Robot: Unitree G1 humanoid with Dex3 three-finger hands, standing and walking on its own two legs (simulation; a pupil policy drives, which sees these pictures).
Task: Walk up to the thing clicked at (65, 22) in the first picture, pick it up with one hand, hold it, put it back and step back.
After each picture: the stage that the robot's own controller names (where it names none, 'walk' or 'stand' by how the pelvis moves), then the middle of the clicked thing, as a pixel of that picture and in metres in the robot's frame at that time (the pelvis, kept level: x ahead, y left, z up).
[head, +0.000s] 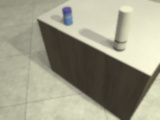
stand; (67, 16) +1.01 +0.14 -0.08
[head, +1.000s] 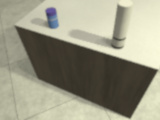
walk; (52, 18) +0.90 +0.19 -0.05
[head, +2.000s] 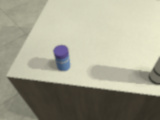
walk; (62, 58) +0.53 +0.11 -0.06
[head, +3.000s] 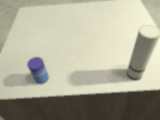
rise first; (38, 71) +0.47 +0.24 -0.05
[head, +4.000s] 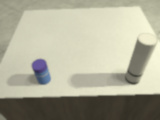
stand; (41, 72) +0.50 +0.23 -0.08
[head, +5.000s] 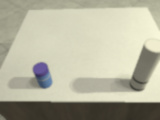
stand; (43, 75) +0.47 +0.22 -0.08
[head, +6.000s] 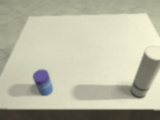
stand; (43, 83) +0.45 +0.22 -0.08
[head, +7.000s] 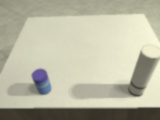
stand; (42, 82) +0.45 +0.23 -0.08
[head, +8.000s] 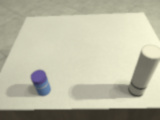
stand; (41, 83) +0.44 +0.23 -0.08
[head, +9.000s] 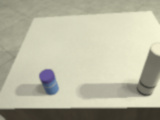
rise first; (49, 82) +0.44 +0.22 -0.08
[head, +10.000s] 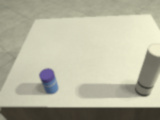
go down; (49, 81) +0.46 +0.22 -0.08
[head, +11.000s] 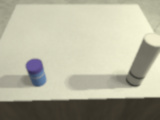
go down; (36, 73) +0.47 +0.20 -0.05
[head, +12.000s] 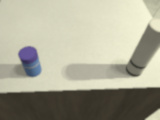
go down; (30, 62) +0.48 +0.20 -0.02
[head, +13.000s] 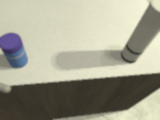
close in; (14, 51) +0.47 +0.21 +0.01
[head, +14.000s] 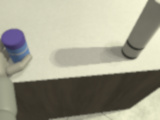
close; (17, 48) +0.48 +0.19 +0.03
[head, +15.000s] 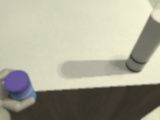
lift; (21, 89) +0.34 +0.20 +0.03
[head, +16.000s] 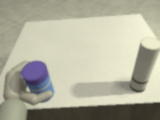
lift; (39, 82) +0.31 +0.15 +0.14
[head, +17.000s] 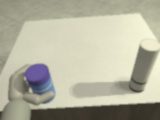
hold; (41, 84) +0.32 +0.15 +0.11
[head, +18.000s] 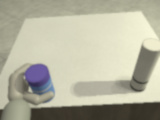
hold; (41, 84) +0.32 +0.16 +0.11
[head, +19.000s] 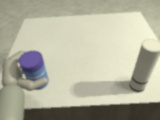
crouch; (35, 71) +0.36 +0.18 +0.13
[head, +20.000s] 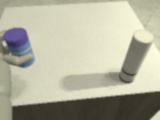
lower; (20, 48) +0.44 +0.20 +0.13
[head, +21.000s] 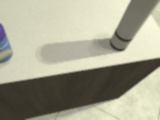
lower; out of the picture +0.49 +0.21 +0.04
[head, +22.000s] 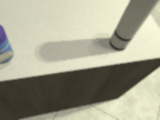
lower; out of the picture +0.49 +0.20 +0.04
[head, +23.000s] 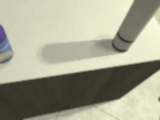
lower; out of the picture +0.49 +0.21 +0.04
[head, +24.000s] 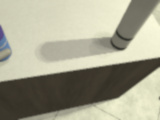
lower; out of the picture +0.49 +0.21 +0.04
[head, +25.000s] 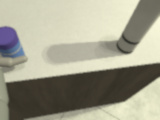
open; (10, 47) +0.48 +0.19 +0.04
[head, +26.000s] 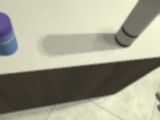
rise; (2, 35) +0.48 +0.19 +0.04
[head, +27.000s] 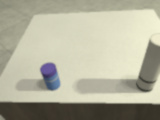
sink last; (50, 77) +0.46 +0.20 -0.02
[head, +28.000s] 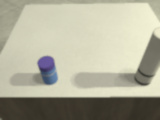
stand; (48, 71) +0.46 +0.18 -0.02
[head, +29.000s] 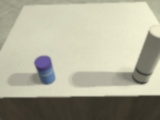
stand; (45, 70) +0.46 +0.19 -0.01
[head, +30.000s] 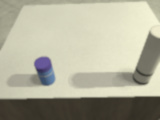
stand; (45, 71) +0.46 +0.19 -0.01
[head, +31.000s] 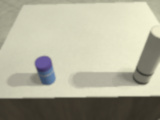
stand; (45, 71) +0.46 +0.19 -0.01
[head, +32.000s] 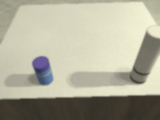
stand; (43, 71) +0.46 +0.19 -0.01
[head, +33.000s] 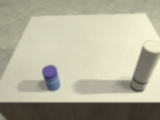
stand; (51, 78) +0.47 +0.19 -0.08
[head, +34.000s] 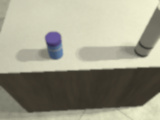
walk; (54, 46) +0.55 +0.13 -0.06
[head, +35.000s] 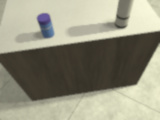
walk; (46, 26) +0.71 +0.23 -0.05
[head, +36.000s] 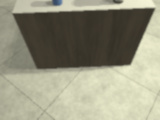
stand; out of the picture +1.01 +0.22 -0.05
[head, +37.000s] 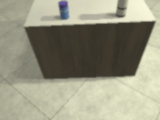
stand; (64, 10) +1.03 +0.19 -0.07
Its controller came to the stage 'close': yes
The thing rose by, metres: 0.21
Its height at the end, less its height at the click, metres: +0.00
